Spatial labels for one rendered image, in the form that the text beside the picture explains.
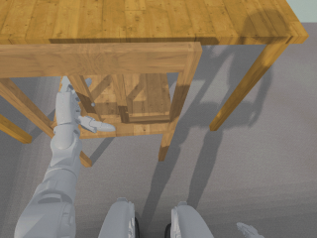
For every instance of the robot left shin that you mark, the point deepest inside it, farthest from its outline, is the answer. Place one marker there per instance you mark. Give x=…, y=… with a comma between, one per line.
x=131, y=231

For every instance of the left robot upper arm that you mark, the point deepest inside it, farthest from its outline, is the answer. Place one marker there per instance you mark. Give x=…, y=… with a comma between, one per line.
x=48, y=220

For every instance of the left robot hand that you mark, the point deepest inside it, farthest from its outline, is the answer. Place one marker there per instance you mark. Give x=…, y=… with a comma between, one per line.
x=66, y=104

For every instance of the robot left forearm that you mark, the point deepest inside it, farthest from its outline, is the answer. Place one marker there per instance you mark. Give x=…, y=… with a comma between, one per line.
x=63, y=171

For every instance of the table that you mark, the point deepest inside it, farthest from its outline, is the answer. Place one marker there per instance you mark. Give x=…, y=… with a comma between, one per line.
x=210, y=22

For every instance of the chair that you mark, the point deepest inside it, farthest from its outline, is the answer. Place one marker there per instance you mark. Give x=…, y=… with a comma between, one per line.
x=129, y=84

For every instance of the right robot thigh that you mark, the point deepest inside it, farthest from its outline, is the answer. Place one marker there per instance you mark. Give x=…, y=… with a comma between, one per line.
x=186, y=221

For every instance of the right robot hand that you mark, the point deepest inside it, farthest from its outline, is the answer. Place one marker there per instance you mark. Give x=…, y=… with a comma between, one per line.
x=248, y=231

